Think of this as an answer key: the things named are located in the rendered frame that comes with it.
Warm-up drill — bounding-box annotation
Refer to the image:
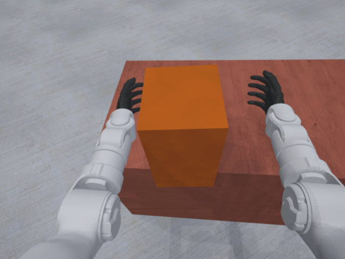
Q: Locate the robot left hand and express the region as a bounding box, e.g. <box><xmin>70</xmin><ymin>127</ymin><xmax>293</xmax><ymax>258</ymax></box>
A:
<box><xmin>116</xmin><ymin>77</ymin><xmax>143</xmax><ymax>114</ymax></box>

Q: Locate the robot right forearm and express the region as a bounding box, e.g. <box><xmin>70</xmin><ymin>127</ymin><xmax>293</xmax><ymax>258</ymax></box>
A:
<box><xmin>265</xmin><ymin>104</ymin><xmax>345</xmax><ymax>188</ymax></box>

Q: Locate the robot left forearm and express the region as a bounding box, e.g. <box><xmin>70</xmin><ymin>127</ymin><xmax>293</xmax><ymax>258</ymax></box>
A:
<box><xmin>56</xmin><ymin>108</ymin><xmax>136</xmax><ymax>226</ymax></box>

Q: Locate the robot left upper arm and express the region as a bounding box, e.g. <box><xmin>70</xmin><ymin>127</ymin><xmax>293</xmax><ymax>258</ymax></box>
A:
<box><xmin>19</xmin><ymin>188</ymin><xmax>121</xmax><ymax>259</ymax></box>

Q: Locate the pedestal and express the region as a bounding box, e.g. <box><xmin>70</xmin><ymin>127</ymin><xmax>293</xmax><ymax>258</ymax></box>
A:
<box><xmin>101</xmin><ymin>59</ymin><xmax>345</xmax><ymax>225</ymax></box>

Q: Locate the carton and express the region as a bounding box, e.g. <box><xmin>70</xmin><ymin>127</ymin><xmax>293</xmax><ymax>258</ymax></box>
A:
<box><xmin>137</xmin><ymin>65</ymin><xmax>229</xmax><ymax>187</ymax></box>

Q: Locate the robot right upper arm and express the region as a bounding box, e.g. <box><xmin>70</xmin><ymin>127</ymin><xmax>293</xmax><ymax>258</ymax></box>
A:
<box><xmin>281</xmin><ymin>182</ymin><xmax>345</xmax><ymax>259</ymax></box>

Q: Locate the robot right hand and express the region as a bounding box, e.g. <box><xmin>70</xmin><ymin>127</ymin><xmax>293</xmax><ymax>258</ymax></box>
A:
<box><xmin>247</xmin><ymin>70</ymin><xmax>285</xmax><ymax>114</ymax></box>

